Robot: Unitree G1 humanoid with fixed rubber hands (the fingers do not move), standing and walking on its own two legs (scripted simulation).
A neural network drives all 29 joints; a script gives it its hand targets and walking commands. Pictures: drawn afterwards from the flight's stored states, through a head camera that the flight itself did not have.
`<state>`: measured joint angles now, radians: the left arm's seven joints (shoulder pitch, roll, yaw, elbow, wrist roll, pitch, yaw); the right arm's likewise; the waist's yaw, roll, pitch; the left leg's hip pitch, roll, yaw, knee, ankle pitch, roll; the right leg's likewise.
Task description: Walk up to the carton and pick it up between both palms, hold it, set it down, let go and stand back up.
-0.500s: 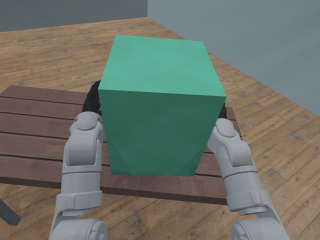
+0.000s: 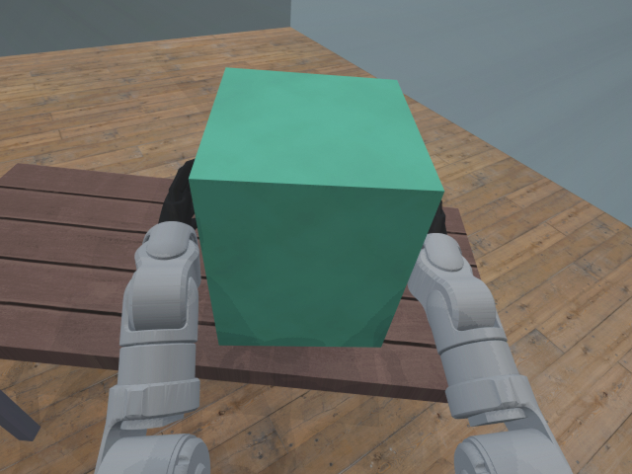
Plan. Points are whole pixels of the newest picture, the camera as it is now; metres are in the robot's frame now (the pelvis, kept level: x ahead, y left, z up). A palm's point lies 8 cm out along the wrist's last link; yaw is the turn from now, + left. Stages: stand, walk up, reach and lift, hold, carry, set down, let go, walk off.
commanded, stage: hold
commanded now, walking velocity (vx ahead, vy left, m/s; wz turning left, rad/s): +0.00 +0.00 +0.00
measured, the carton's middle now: (307, 213) +0.38 +0.01 +0.17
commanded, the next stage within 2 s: none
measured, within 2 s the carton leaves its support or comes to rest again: neither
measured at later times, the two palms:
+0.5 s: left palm (178, 223) +0.36 +0.15 +0.17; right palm (426, 231) +0.36 -0.14 +0.17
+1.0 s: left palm (178, 225) +0.36 +0.15 +0.17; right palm (425, 233) +0.36 -0.14 +0.16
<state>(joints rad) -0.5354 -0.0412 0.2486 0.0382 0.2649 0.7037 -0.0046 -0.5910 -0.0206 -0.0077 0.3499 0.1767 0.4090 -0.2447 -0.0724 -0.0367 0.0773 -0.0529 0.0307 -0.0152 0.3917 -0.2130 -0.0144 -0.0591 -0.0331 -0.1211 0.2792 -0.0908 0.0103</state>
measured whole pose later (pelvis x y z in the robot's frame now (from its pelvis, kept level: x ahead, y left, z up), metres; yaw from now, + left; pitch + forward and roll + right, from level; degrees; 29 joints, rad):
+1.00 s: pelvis +0.00 +0.00 +0.00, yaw +0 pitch -8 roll -1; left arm -0.54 -0.05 0.25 0.04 0.27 0.71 0.00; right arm -0.60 -0.02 -0.01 0.37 0.17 0.40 -0.24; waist -0.07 -0.04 0.08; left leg -0.04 0.03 -0.01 0.39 -0.21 -0.01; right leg -0.05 -0.03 -0.11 0.28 -0.09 0.01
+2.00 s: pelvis +0.00 +0.00 +0.00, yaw +0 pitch -8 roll -1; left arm -0.53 -0.05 0.25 0.03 0.27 0.71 0.00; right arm -0.59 -0.02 0.00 0.36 0.18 0.39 -0.24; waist -0.07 -0.04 0.08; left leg -0.04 0.03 -0.01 0.39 -0.22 -0.01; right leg -0.05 -0.03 -0.11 0.28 -0.09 0.01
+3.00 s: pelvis +0.02 +0.00 +0.00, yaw -1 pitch -5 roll -1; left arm -0.47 -0.08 0.26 0.37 0.28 0.28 0.03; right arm -0.53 0.03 -0.12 0.69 -0.03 -0.10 -0.16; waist -0.03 -0.04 0.09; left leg -0.04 0.04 -0.01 0.35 -0.22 -0.02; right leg -0.06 -0.03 -0.11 0.26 -0.11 0.01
